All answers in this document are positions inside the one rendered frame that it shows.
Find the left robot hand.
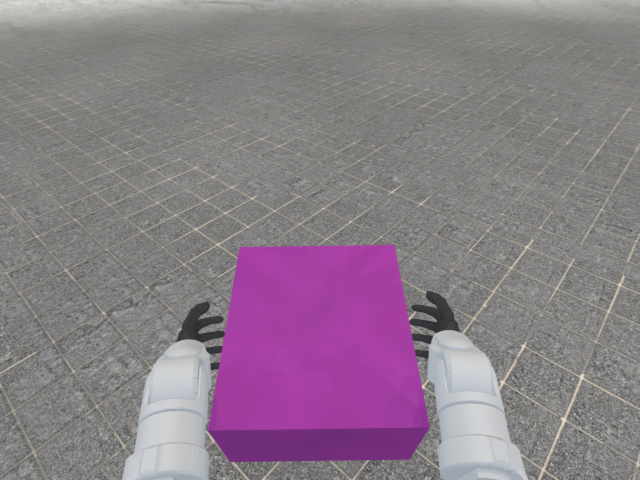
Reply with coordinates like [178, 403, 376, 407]
[176, 302, 225, 370]

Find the left robot forearm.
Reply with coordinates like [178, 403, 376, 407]
[122, 339, 212, 480]

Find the right robot forearm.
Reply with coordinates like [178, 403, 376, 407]
[427, 330, 528, 480]

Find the right robot hand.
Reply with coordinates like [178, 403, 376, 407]
[409, 291, 460, 359]

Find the carton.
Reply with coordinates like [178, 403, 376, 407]
[208, 245, 430, 462]

